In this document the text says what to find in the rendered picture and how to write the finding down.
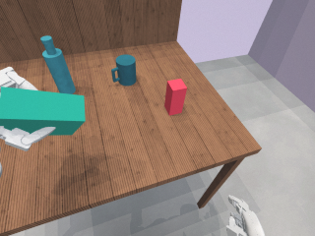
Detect left robot hand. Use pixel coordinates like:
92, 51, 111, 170
0, 67, 56, 151

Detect right robot hand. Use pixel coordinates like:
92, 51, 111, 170
226, 195, 265, 236

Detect table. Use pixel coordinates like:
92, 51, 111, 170
0, 0, 262, 236

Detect sponge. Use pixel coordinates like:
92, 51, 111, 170
0, 87, 86, 136

